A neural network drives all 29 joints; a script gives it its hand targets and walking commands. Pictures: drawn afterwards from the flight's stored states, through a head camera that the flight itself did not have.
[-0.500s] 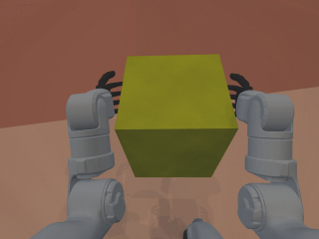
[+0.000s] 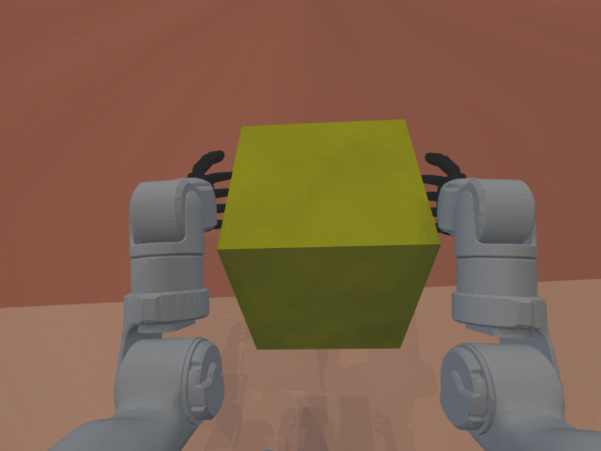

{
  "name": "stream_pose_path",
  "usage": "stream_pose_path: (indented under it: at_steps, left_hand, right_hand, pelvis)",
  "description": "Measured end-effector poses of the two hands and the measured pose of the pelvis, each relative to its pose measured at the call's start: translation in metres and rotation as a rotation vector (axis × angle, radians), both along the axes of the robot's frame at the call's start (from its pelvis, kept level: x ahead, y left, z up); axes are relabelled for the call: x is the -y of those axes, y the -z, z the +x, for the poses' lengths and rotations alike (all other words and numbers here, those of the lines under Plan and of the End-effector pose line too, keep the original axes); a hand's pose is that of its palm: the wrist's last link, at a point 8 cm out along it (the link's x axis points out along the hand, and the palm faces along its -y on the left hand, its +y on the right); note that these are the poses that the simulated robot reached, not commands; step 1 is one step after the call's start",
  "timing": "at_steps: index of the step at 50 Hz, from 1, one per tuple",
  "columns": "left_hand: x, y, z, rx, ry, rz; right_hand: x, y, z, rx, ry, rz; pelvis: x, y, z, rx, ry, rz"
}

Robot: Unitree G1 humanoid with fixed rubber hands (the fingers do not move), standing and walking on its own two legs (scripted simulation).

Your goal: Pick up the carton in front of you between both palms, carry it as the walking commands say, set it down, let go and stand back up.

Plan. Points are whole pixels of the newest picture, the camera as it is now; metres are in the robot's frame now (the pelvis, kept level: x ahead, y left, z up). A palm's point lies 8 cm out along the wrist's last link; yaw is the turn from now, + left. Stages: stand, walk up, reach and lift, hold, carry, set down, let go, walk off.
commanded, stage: carry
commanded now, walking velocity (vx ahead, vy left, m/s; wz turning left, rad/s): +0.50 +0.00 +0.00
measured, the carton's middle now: (325, 243) +0.38 +0.01 +0.09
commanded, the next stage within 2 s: none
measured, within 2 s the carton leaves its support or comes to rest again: neither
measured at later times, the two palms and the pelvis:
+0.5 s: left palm (234, 68) +0.65 +0.15 +0.22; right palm (412, 54) +0.69 -0.14 +0.22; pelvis +0.30 -0.03 +0.06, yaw +0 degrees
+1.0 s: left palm out of the picture +1.00 +0.13 +0.27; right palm out of the picture +0.96 -0.17 +0.27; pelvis +0.61 +0.02 +0.11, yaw -1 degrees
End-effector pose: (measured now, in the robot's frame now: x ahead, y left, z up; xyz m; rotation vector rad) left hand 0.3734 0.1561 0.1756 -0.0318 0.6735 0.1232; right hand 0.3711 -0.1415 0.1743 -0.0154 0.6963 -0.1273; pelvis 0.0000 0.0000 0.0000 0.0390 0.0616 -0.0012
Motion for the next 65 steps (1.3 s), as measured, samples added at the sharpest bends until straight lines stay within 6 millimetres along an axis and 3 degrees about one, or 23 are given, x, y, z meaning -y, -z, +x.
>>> stream_pose_path:
  at_steps: [4,7,11,15,19,23,26,33,38,43,47,52,58,62,65]
  left_hand:
    - [0.021,0.003,0.052,-0.075,0.074,0.009]
    - [0.032,-0.004,0.089,-0.07,0.1,0.002]
    - [0.04,-0.021,0.14,-0.011,0.098,-0.016]
    - [0.042,-0.039,0.193,0.046,0.067,-0.004]
    - [0.032,-0.044,0.237,0.047,0.008,0.034]
    - [0.012,-0.038,0.263,-0.039,-0.063,0.04]
    - [-0.001,-0.046,0.289,-0.048,-0.104,0.034]
    - [-0.015,-0.078,0.385,0.019,-0.11,0.024]
    - [-0.012,-0.072,0.47,0.001,-0.024,0.018]
    - [0.012,-0.069,0.538,-0.079,0.071,0.027]
    - [0.025,-0.083,0.589,-0.054,0.096,0.011]
    - [0.03,-0.107,0.654,0.021,0.077,-0.007]
    - [0.022,-0.115,0.725,0.029,0.005,0.039]
    - [0.003,-0.105,0.752,-0.052,-0.062,0.052]
    - [-0.01,-0.109,0.778,-0.067,-0.101,0.047]
  right_hand:
    - [0.019,0.01,0.024,-0.076,0.066,-0.006]
    - [0.03,0.004,0.051,-0.071,0.103,0.002]
    - [0.038,-0.017,0.103,-0.01,0.12,0.007]
    - [0.04,-0.036,0.167,0.046,0.095,0.012]
    - [0.033,-0.041,0.236,0.046,0.016,0.016]
    - [0.012,-0.043,0.291,-0.037,-0.056,0.018]
    - [-0.002,-0.051,0.329,-0.046,-0.084,0.03]
    - [-0.016,-0.078,0.42,0.021,-0.072,0.046]
    - [-0.011,-0.074,0.478,0.005,-0.012,-0.002]
    - [0.011,-0.063,0.511,-0.077,0.072,-0.016]
    - [0.023,-0.077,0.551,-0.051,0.117,-0.004]
    - [0.03,-0.105,0.622,0.027,0.12,0.006]
    - [0.023,-0.113,0.723,0.035,0.026,0.013]
    - [0.003,-0.109,0.778,-0.044,-0.048,0.014]
    - [-0.01,-0.113,0.816,-0.058,-0.079,0.021]
  pelvis:
    - [-0.009,-0.02,0.042,-0.006,0.0,-0.027]
    - [-0.011,-0.031,0.073,-0.013,0.008,-0.043]
    - [-0.008,-0.038,0.12,-0.021,0.01,-0.051]
    - [0.003,-0.037,0.178,-0.025,0.009,-0.059]
    - [0.019,-0.034,0.235,-0.002,-0.009,-0.081]
    - [0.027,-0.053,0.278,-0.004,-0.006,-0.054]
    - [0.028,-0.065,0.31,-0.007,-0.012,-0.038]
    - [0.015,-0.075,0.399,-0.021,-0.017,-0.027]
    - [-0.006,-0.068,0.475,0.001,0.001,0.005]
    - [-0.019,-0.091,0.528,-0.002,0.001,-0.025]
    - [-0.021,-0.105,0.569,-0.013,0.011,-0.044]
    - [-0.014,-0.111,0.633,-0.025,0.012,-0.05]
    - [0.007,-0.104,0.722,0.0,-0.01,-0.07]
    - [0.015,-0.119,0.767,-0.002,-0.011,-0.046]
    - [0.016,-0.13,0.799,-0.009,-0.017,-0.034]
